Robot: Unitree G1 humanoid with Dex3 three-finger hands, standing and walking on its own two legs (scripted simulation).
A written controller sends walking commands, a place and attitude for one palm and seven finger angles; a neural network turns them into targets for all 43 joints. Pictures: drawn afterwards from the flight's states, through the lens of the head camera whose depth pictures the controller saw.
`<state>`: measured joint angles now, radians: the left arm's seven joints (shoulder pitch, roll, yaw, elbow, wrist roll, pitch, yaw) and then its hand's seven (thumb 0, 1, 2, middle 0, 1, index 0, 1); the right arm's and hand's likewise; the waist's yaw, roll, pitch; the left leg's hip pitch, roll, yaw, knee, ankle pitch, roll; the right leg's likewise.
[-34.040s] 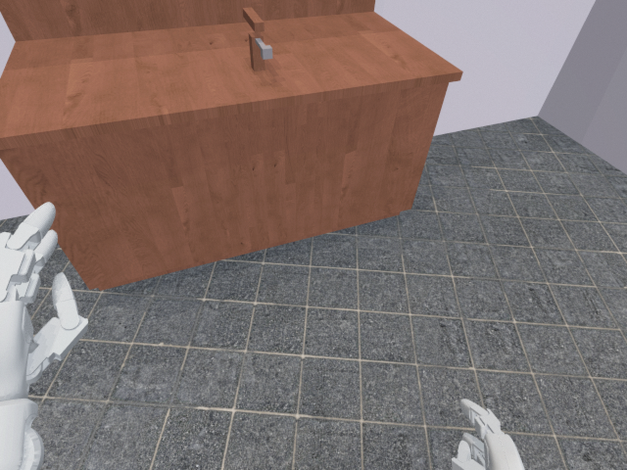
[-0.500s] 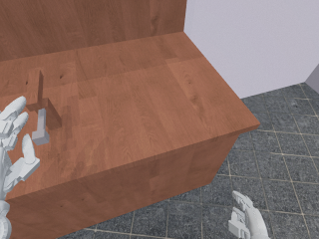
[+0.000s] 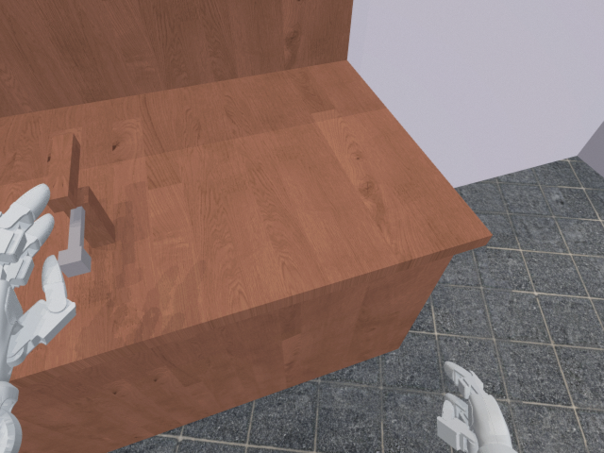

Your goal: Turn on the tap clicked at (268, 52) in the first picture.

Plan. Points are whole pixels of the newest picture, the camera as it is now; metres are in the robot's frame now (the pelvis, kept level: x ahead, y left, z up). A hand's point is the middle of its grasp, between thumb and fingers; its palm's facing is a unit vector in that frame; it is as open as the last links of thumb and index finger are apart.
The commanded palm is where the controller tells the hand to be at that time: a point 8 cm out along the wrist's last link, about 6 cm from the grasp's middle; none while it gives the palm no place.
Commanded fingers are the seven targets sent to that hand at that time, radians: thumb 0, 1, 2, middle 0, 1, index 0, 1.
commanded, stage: shuffle to correct the standing spot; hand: left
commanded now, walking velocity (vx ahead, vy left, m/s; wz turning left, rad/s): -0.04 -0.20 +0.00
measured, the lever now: (74, 261) +0.33 +0.33 +0.06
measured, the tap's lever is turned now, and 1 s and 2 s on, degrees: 0 0 0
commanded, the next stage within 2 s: come to a stop and stand still in 0.46 s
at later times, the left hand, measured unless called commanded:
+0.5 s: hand (72, 307) +0.22 +0.23 +0.17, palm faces +0.31 -0.86 -0.41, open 7.4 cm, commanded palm +0.16 +0.28 +0.18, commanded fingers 0.00 0.90 0.90 -0.20 -0.30 -0.20 -0.30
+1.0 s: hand out of the picture +0.20 +0.29 +0.17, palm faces +0.34 -0.86 -0.38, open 7.4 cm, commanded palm +0.14 +0.32 +0.18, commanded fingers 0.00 0.90 0.90 -0.20 -0.30 -0.20 -0.30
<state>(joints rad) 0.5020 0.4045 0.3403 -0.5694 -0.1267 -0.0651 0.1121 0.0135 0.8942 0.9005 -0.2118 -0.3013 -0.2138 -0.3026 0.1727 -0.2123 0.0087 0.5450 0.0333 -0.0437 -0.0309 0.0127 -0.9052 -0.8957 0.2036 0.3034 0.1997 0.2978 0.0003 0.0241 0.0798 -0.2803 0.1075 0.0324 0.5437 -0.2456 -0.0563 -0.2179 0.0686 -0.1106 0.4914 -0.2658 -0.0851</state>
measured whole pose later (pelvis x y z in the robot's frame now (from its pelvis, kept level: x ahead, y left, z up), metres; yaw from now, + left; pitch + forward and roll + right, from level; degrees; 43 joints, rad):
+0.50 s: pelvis +0.00 +0.00 +0.00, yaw +0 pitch -1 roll -1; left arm 0.51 0.41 0.34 -0.58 -0.13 -0.07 0.11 0.01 0.89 0.90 -0.21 -0.30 -0.21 -0.30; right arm 0.17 -0.21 0.01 0.55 0.03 -0.04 -0.03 0.01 -0.90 -0.90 0.20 0.30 0.20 0.30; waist 0.00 0.03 0.08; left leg -0.28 0.11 0.03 0.54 -0.24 -0.06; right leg -0.22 0.07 -0.12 0.49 -0.27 -0.09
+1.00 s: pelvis -0.02 +0.05 +0.00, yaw -2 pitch -2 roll -1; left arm 0.44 0.39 0.36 -0.48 -0.05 -0.22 0.10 0.01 0.89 0.90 -0.22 -0.30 -0.22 -0.30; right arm 0.25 -0.20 0.00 0.57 0.01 -0.15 -0.04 0.01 -0.91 -0.90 0.20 0.30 0.20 0.30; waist 0.01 -0.03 0.06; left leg -0.26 0.03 0.08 0.53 -0.23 0.03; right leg -0.22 0.02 -0.06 0.48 -0.21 -0.02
